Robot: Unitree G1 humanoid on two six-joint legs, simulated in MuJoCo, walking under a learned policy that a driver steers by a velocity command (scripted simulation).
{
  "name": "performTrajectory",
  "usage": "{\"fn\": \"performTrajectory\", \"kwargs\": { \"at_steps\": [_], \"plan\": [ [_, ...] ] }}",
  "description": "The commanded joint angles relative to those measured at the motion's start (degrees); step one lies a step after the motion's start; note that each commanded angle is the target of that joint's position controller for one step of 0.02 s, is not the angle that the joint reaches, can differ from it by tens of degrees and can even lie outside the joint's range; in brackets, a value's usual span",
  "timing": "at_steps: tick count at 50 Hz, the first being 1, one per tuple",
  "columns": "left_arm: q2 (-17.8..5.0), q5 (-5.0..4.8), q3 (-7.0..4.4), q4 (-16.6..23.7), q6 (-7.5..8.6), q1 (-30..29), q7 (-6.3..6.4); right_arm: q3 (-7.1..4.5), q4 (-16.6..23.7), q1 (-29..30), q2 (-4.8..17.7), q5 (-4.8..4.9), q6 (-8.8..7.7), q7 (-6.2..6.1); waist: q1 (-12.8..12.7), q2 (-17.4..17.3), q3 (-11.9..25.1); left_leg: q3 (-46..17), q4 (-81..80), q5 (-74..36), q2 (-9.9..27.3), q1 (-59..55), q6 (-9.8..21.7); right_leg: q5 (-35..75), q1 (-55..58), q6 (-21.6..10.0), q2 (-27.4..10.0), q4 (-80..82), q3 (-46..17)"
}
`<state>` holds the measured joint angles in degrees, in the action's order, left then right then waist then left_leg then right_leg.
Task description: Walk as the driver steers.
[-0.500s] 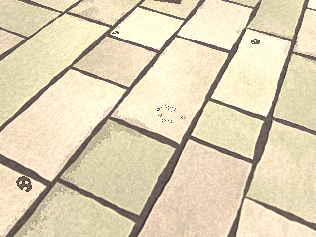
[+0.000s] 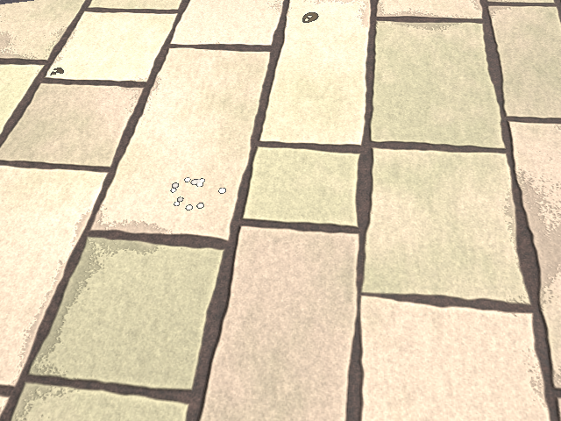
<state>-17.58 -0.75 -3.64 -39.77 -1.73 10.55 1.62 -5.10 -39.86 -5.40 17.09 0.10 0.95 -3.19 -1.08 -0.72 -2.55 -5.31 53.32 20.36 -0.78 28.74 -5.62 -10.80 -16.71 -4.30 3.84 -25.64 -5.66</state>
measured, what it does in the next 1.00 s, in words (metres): walks ahead: left foot, then right foot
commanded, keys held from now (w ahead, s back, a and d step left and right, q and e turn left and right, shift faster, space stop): e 0.20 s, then w+e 0.04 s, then w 0.76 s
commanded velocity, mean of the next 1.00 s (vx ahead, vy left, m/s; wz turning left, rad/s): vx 0.29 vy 0.00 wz -0.27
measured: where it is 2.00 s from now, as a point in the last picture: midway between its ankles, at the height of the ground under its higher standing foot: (375, 340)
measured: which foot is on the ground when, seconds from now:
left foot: up 0.00-0.20, down 0.22-0.62, up 0.64-1.00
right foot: down 0.00-0.22, up 0.24-0.60, down 0.62-1.00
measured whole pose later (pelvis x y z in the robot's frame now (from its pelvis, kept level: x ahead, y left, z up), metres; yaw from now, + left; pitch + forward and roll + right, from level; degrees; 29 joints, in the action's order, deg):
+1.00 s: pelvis +0.24 -0.06 -0.01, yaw -15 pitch +3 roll -1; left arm -16.0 -1.1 -2.7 -46.3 3.5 25.7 0.1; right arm -1.6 -38.1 -1.9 15.5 1.0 -5.1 3.2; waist -5.6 -2.4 -1.7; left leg -0.1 32.0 -3.7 3.0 37.0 0.7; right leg -19.2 5.1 -1.9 2.3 -11.4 -0.1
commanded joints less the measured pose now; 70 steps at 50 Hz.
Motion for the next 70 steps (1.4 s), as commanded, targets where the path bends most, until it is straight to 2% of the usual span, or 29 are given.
{"fn": "performTrajectory", "kwargs": {
  "at_steps": [1, 7, 10, 11, 12, 13, 14, 16, 19, 25, 28, 30, 31, 32, 33, 34, 37, 44, 49, 52, 54, 55, 56, 57, 58, 60, 64, 67, 70],
  "plan": [
    [-10.32, 0.13, -3.04, 4.36, 0.05, -0.95, 0.42, -0.89, 3.69, 1.44, 3.91, 0.10, -1.23, 0.42, -0.42, 8.62, 6.44, -0.46, -6.14, -1.03, -0.42, 1.02, -0.28, 7.36, 7.68, -8.73, -13.07, 6.42, -16.74],
    [-10.34, -0.14, -3.35, 6.01, -0.72, -2.91, -0.41, -1.35, 3.57, -0.22, 5.00, 0.58, -3.08, 1.91, -0.42, 10.08, 7.15, -0.56, -17.28, 0.06, -1.86, -6.13, 1.57, 10.77, 7.07, -8.28, -12.38, 3.68, -23.61],
    [-8.96, -1.10, -2.99, 6.97, -1.26, -4.43, -0.05, -2.03, 2.01, -4.99, 6.03, 0.33, -3.75, 2.52, 2.39, 8.49, 8.06, -0.36, -33.10, -12.47, 0.32, -17.67, 4.14, 7.77, 3.19, -3.95, -8.27, -1.09, -22.76],
    [-6.12, -0.54, -2.16, 7.11, -1.21, -2.04, -0.11, -2.68, 2.24, -6.91, 9.35, -0.58, -3.47, 2.24, 1.53, -0.27, 10.67, -9.75, -35.59, -12.02, 10.89, -25.34, 8.38, -10.22, -3.86, -0.76, -3.82, -9.92, -17.00],
    [-5.68, -0.80, -2.19, 8.20, -0.65, -0.10, -0.37, -3.30, 2.11, -6.61, 13.20, -1.89, -2.80, 2.14, -0.68, -14.50, 7.85, -23.33, -38.18, -11.49, 20.38, -26.85, 17.12, -25.61, -17.03, 2.29, 5.53, -20.72, -4.50],
    [-9.49, 0.06, -3.18, 8.06, 0.21, -0.89, -0.36, -2.86, 3.08, -5.71, 10.96, -2.42, -3.24, 2.17, 0.73, -12.56, 5.81, -28.06, -40.24, -0.06, 23.93, -23.05, 21.07, -23.22, -21.08, 3.93, 0.33, -32.07, -4.16],
    [-11.01, -0.08, -3.73, 7.13, 0.48, -1.10, -0.57, -1.95, 3.53, -4.38, 8.08, -1.59, -3.53, 1.87, 0.61, -9.08, 4.39, -24.14, -41.09, 9.44, 20.58, -21.66, 19.39, -18.14, -21.54, 4.38, -1.45, -35.37, -4.11],
    [-8.61, 0.69, -3.26, 5.62, 0.46, -0.10, -0.80, -1.14, 3.12, -3.97, 6.55, 0.15, -3.81, 1.30, 0.89, -8.39, 2.45, -18.15, -41.72, 12.02, 15.57, -23.19, 15.83, -12.00, -24.31, 6.37, -1.93, -38.27, -2.60],
    [-4.70, 0.10, -1.78, 5.90, 1.85, -2.35, -1.71, -0.82, 1.54, -8.85, 6.61, -0.15, -4.31, 1.31, 3.33, -7.60, 1.03, -12.29, -43.71, 8.56, 13.24, -23.51, 15.62, -7.24, -24.08, 7.07, -2.71, -33.92, 1.02],
    [-2.59, -0.25, -0.22, 6.97, 4.29, -6.41, -2.80, -1.49, 0.26, -11.81, 10.10, 0.95, -4.64, 2.46, 5.16, -9.36, 0.15, -6.18, -43.50, 0.50, 13.36, -17.61, 16.33, -7.17, -9.75, 5.80, -4.39, -13.07, 7.25],
    [-3.67, -0.85, -0.59, 5.61, 4.91, -2.07, -3.15, -1.23, -0.41, -11.95, 10.35, 1.89, -4.19, 3.32, 2.19, -8.06, 0.14, -6.21, -40.55, 1.53, 14.33, -13.61, 16.18, -2.26, 0.81, 3.36, -3.34, -3.07, 8.59],
    [-5.66, -1.16, -1.78, 2.75, 4.85, 7.06, -2.42, 0.16, -0.92, -12.06, 6.91, 1.22, -4.36, 3.66, -2.51, -5.31, 3.55, -2.71, -31.68, -3.11, 11.48, -7.17, 13.17, -1.51, 16.14, 1.40, -3.50, 0.22, 6.83],
    [-9.26, -0.43, -2.67, 1.78, 4.86, 15.06, -1.69, 1.82, 0.50, -10.09, 2.30, 0.01, -4.88, 4.07, -6.03, 4.17, 8.40, 3.52, -12.68, -0.81, 6.11, 0.32, 9.05, -6.19, 26.40, -1.83, -14.47, 4.66, -7.54],
    [-16.84, 0.42, -4.37, 1.49, 4.89, 18.19, -1.97, 2.15, 4.04, -10.56, 1.00, 0.71, -6.38, 3.64, -5.14, 18.90, 10.72, 6.39, 4.09, 10.36, 0.22, 16.37, 6.50, -17.72, 32.09, -11.32, -26.44, 11.05, -31.66],
    [-11.61, 0.38, -3.05, 1.34, 5.62, 17.04, -2.45, 0.59, 3.84, -8.03, 7.00, 1.78, -7.08, 3.29, -6.07, 11.63, 7.11, 1.74, 13.13, 10.77, 3.18, 21.60, 6.73, -24.86, 28.57, -13.41, -26.30, 13.32, -34.24],
    [-8.33, 0.51, -1.83, 1.54, 6.09, 14.39, -2.62, 0.11, 3.84, -6.95, 8.17, 2.36, -7.34, 3.60, -4.44, 10.48, 2.65, 1.26, 14.79, 5.05, 5.39, 23.86, 8.05, -24.82, 25.45, -11.66, -23.85, 13.76, -28.29],
    [-4.85, 0.97, -0.50, 2.30, 6.18, 8.52, -2.69, 0.49, 2.65, -6.64, 5.62, 0.54, -7.06, 4.24, -1.00, 7.17, -1.04, 1.76, 9.61, -6.05, 8.50, 19.20, 7.44, -7.21, 16.49, -8.66, -17.59, 16.25, -15.02],
    [-6.94, 0.25, -1.04, -0.92, 6.22, 11.27, -1.43, 2.61, 4.75, 3.04, 1.11, 0.43, -6.68, 5.29, -2.56, 5.30, -1.98, 5.80, -13.32, -23.47, 5.34, 10.70, 4.25, 12.25, 10.80, -7.01, -13.47, 18.54, -0.86],
    [-8.34, -0.65, -1.55, -4.05, 5.82, 15.01, -1.25, 2.47, 7.01, 9.33, 2.60, 1.09, -7.11, 6.80, -3.01, 4.83, -3.65, 5.05, -22.74, -25.00, 3.53, 7.96, 7.11, 13.99, 16.67, -5.93, -17.28, 16.89, -0.94],
    [-9.87, -0.41, -2.08, -4.78, 4.96, 14.82, -0.94, 1.43, 6.48, 5.56, 5.07, 0.70, -7.05, 6.74, 0.18, 6.49, 0.73, 7.18, -23.70, -18.29, 0.55, 0.33, 9.90, 34.39, 22.04, -4.06, -17.72, 8.75, 0.01],
    [-9.06, 0.31, -1.49, -4.31, 4.21, 14.16, -0.50, -0.69, 2.72, -10.08, 9.27, 0.56, -6.50, 5.46, 8.30, 6.33, 11.78, 7.17, -22.84, -19.07, 0.85, -23.96, 13.67, 42.76, 14.69, -1.17, -13.73, -11.75, 3.13],
    [-3.08, 1.08, 0.34, -2.40, 4.77, 19.94, -0.77, -1.87, 1.77, -17.85, 14.95, -1.07, -6.27, 4.88, 7.45, -4.92, 22.67, -15.06, -21.11, -15.80, 16.59, -48.93, 21.49, 19.12, -6.54, 2.20, -7.21, -35.01, 4.95],
    [-0.87, 0.50, 1.40, -3.75, 5.85, 22.36, -1.18, -1.29, 0.42, -20.02, 12.53, 0.12, -6.23, 5.34, 6.97, -14.95, 30.66, -38.20, -31.83, -4.79, 23.79, -56.07, 26.74, -20.87, -17.63, 3.90, 0.53, -48.93, -0.86],
    [-7.13, -1.33, -0.36, -2.44, 6.75, 15.89, -1.60, -0.17, 0.62, -16.72, 9.10, 0.74, -6.01, 5.11, 7.82, -9.67, 21.42, -33.85, -35.00, 1.85, 21.71, -49.73, 23.54, -20.00, -24.33, 3.34, -3.16, -53.05, -3.57],
    [-7.84, -2.19, -0.38, -0.55, 7.30, 10.15, -1.78, 0.28, 0.92, -13.07, 7.69, 0.66, -5.79, 4.74, 6.83, -5.94, 13.08, -25.19, -36.21, 0.24, 19.56, -40.65, 21.45, -15.50, -25.73, 2.81, -6.06, -51.36, -1.10],
    [-6.65, -0.42, -0.53, -0.13, 7.07, 7.16, -1.42, 1.07, 1.07, -7.58, 5.19, -0.58, -6.22, 4.85, 2.59, -1.84, 5.20, -15.11, -39.69, -10.58, 15.09, -25.15, 19.76, -8.21, -21.17, 2.89, -10.54, -43.51, 0.42],
    [-3.25, 0.22, 0.07, -1.11, 4.97, 9.53, -1.16, 0.81, -0.37, -6.20, 5.54, -0.23, -7.56, 5.00, -0.76, -3.23, 2.84, -7.62, -45.51, -16.76, 13.17, -15.68, 21.32, -4.00, -16.72, 4.87, -12.21, -37.20, 1.30],
    [-2.33, 1.29, 0.47, 0.58, 5.31, 3.95, -1.00, 0.62, -1.83, -6.55, 6.75, -0.45, -7.32, 4.32, -0.14, -1.95, 0.53, -0.04, -44.26, -36.57, 10.83, -14.69, 19.96, 4.64, -16.78, 6.49, -11.51, -25.69, 2.84],
    [-0.53, 1.17, 1.17, 1.55, 6.34, -1.98, -1.91, 0.62, -3.41, -9.59, 7.61, -0.14, -6.43, 3.67, 2.84, -1.80, 2.03, 4.61, -42.12, -40.80, 8.25, -15.79, 17.32, 16.65, -11.10, 6.30, -8.17, -12.80, 5.28]
  ]
}}
Next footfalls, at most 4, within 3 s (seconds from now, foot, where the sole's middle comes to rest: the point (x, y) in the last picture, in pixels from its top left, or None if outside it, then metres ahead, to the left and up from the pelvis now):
0.22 left None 0.08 0.15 -0.78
0.62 right None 0.10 -0.14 -0.78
1.08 left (322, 395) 0.50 -0.01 -0.78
1.54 right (430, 324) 0.68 -0.29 -0.78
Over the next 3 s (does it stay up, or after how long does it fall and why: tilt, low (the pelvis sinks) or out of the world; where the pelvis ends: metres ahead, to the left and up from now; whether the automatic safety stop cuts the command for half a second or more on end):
stays up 0.75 -0.21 0.00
